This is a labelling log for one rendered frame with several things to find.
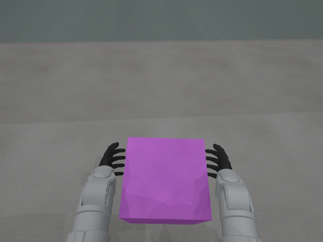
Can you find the robot left hand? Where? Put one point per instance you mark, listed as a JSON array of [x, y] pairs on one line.
[[108, 158]]

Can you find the left robot forearm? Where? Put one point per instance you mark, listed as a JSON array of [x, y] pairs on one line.
[[95, 207]]

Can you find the right robot forearm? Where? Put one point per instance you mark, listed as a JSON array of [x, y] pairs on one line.
[[237, 213]]

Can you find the carton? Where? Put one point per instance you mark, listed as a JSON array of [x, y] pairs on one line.
[[165, 182]]

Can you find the robot right hand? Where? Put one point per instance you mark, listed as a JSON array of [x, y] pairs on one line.
[[222, 161]]

